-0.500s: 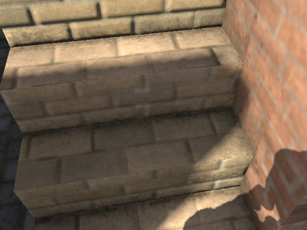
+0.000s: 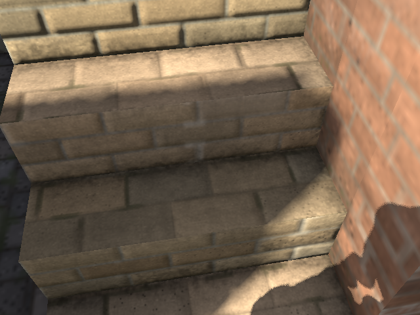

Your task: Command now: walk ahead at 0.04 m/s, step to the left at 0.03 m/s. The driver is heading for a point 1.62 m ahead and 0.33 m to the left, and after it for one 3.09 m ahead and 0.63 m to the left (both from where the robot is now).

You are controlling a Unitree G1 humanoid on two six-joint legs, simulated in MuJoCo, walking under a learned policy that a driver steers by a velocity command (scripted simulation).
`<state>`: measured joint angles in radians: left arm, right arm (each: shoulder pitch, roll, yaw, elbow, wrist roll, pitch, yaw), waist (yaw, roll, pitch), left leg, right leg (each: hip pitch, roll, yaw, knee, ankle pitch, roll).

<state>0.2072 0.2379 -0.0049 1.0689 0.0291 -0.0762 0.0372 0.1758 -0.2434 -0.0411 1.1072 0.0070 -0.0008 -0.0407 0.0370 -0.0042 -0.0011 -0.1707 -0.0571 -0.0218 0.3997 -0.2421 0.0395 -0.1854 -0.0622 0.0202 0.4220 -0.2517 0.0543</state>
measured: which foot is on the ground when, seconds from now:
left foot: down 0.00-1.00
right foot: down 0.00-1.00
